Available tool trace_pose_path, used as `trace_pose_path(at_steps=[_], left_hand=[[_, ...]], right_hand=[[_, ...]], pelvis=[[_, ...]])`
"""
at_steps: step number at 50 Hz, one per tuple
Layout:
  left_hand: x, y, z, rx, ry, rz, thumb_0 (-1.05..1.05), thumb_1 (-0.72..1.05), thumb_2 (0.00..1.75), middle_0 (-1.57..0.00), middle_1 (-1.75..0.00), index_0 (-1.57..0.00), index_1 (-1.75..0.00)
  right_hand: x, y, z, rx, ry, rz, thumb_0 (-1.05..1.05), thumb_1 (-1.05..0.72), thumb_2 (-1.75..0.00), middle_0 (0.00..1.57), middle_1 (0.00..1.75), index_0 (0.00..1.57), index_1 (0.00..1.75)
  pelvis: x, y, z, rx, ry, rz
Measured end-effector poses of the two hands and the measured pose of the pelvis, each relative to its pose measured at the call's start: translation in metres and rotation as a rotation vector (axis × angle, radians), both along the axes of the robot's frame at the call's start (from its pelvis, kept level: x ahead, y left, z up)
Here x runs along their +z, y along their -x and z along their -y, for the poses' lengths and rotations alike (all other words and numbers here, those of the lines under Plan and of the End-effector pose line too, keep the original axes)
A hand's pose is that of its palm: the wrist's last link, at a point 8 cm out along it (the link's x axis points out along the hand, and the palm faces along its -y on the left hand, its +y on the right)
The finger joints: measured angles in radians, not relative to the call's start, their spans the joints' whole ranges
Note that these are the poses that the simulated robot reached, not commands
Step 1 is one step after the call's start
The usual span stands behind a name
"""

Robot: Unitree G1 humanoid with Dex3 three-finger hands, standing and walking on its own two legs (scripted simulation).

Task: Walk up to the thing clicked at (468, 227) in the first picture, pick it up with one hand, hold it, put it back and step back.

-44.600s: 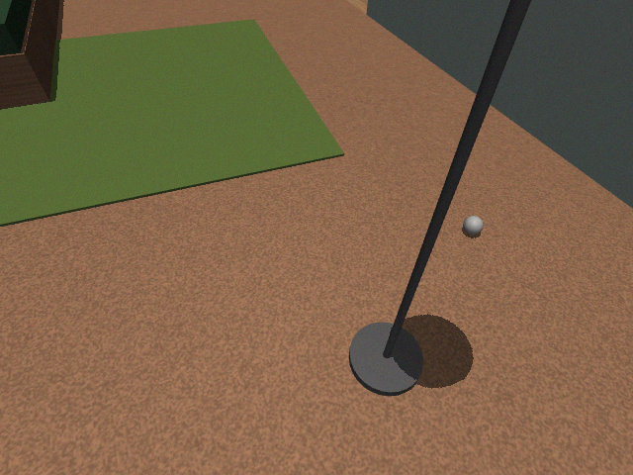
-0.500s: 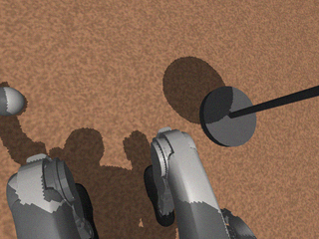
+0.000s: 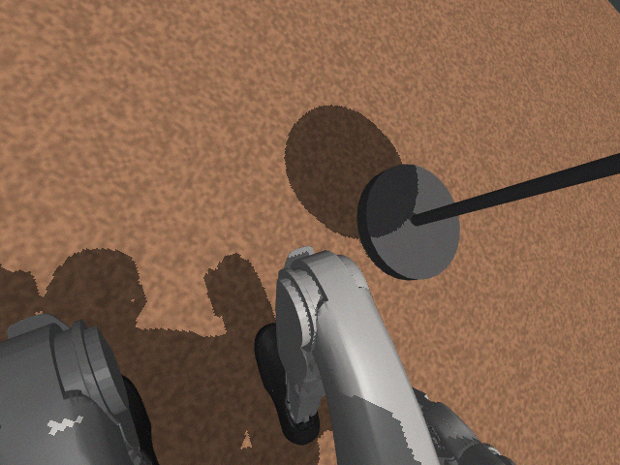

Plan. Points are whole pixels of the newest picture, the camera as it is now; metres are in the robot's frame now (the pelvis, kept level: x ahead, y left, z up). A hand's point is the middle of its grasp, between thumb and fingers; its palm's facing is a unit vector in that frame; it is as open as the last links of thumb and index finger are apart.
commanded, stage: rest palm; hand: left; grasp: from above
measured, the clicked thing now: out of the picture +0.46 +0.33 -0.26
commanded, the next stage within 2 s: close in 0.88 s
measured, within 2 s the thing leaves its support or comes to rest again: neither
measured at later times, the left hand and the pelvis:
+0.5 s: hand out of the picture +0.44 +0.32 -0.23, palm faces -0.45 -0.15 -0.88, open 14.1 cm; pelvis +0.00 +0.00 +0.00, yaw -2 degrees
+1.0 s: hand out of the picture +0.45 +0.33 -0.25, palm faces -0.46 -0.16 -0.87, open 13.7 cm; pelvis +0.00 +0.00 +0.00, yaw -3 degrees
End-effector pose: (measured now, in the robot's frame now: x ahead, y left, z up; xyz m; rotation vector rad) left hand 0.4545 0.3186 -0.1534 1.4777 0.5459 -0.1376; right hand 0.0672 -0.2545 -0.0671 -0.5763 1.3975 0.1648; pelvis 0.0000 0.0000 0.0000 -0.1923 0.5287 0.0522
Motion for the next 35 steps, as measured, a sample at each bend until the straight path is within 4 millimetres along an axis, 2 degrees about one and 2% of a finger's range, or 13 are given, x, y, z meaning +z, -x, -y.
trace_pose_path(at_steps=[8,15,23,35], left_hand=[[-0.011,0.002,-0.002,0.062,0.024,-0.067,0.0,-0.5,0.97,-0.08,-1.01,-0.08,-1.01],[-0.021,0.007,-0.011,0.055,0.048,-0.074,0.0,-0.52,0.97,-0.08,-1.0,-0.08,-1.0],[-0.024,0.006,-0.008,-0.023,0.052,-0.051,0.0,-0.52,1.0,-0.08,-1.0,-0.08,-1.01],[-0.028,0.003,0.002,-0.012,0.034,-0.011,0.0,-0.49,1.02,-0.09,-1.02,-0.09,-1.03]], right_hand=[[-0.002,0.024,-0.008,-0.035,-0.038,-0.048,0.0,-0.9,-0.9,0.2,0.3,0.21,0.3],[0.003,0.031,-0.007,-0.025,-0.018,-0.098,0.0,-0.9,-0.9,0.2,0.3,0.21,0.3],[0.01,0.02,-0.002,0.026,0.009,-0.086,0.0,-0.9,-0.9,0.2,0.3,0.21,0.3],[0.01,-0.001,-0.003,0.098,-0.02,-0.008,0.0,-0.9,-0.9,0.2,0.3,0.2,0.3]], pelvis=[[0.0,-0.002,0.001,-0.011,-0.001,0.004],[0.0,-0.003,0.001,-0.014,0.004,0.014],[-0.002,-0.005,0.0,-0.015,0.019,0.029],[-0.004,-0.001,-0.002,-0.025,0.026,0.045]])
